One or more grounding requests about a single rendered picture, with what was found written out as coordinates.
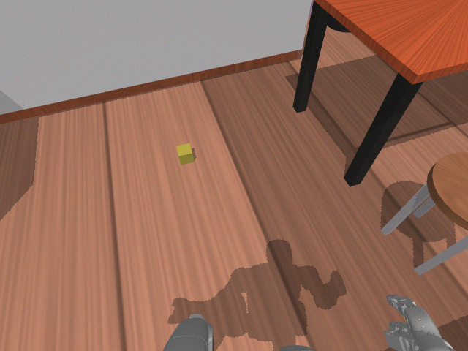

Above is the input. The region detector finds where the stool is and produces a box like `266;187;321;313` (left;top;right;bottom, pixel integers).
381;153;468;276

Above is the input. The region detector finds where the table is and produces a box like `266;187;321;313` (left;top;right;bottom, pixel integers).
293;0;468;186

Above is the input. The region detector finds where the right robot arm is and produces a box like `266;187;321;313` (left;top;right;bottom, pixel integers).
414;334;455;351

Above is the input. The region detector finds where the right robot hand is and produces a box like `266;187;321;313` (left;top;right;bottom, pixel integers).
384;295;442;351

